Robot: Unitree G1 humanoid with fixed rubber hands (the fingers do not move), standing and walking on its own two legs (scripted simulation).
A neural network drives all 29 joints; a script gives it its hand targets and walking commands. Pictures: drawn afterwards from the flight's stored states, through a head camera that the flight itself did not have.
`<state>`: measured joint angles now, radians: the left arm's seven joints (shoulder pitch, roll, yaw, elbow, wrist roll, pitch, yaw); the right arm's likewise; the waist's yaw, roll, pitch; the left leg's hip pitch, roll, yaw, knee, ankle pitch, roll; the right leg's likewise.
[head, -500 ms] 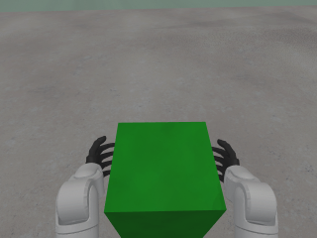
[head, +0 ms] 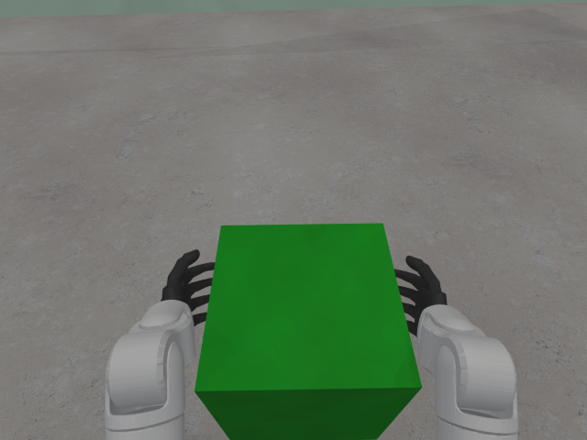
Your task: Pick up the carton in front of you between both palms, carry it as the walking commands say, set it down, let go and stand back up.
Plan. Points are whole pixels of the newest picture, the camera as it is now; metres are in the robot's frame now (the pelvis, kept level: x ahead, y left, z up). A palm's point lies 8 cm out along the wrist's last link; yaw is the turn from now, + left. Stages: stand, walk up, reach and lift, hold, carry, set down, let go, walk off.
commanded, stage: carry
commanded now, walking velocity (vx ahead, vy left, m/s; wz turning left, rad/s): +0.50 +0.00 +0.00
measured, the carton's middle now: (303, 338) +0.28 +0.00 +0.02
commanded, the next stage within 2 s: none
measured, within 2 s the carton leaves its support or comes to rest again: neither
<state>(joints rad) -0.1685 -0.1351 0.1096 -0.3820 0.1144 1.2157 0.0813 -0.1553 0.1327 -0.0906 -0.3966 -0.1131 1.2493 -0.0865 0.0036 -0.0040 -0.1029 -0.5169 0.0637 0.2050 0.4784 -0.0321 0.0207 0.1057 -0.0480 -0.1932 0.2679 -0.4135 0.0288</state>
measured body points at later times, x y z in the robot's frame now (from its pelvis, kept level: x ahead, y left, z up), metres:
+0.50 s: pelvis +0.33 +0.00 +0.00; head +0.32 +0.00 +0.45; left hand +0.60 +0.15 +0.10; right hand +0.60 -0.15 +0.10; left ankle +0.15 +0.10 -0.73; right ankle +0.47 -0.12 -0.71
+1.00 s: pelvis +0.66 +0.00 +0.00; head +0.66 -0.01 +0.45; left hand +0.94 +0.15 +0.10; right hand +0.94 -0.15 +0.09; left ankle +0.81 +0.11 -0.71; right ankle +0.49 -0.10 -0.73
